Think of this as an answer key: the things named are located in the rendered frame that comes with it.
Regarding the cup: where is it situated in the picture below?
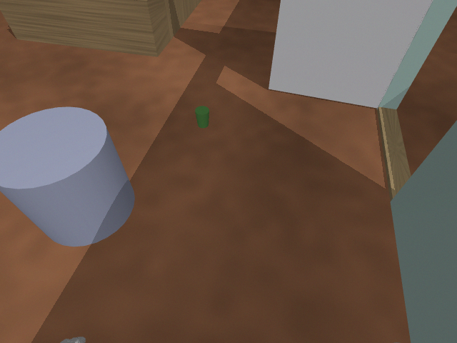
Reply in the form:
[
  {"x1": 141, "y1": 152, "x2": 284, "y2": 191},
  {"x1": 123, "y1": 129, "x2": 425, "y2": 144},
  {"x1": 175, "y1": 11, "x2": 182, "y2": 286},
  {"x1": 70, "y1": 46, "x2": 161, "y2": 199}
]
[{"x1": 195, "y1": 106, "x2": 209, "y2": 128}]

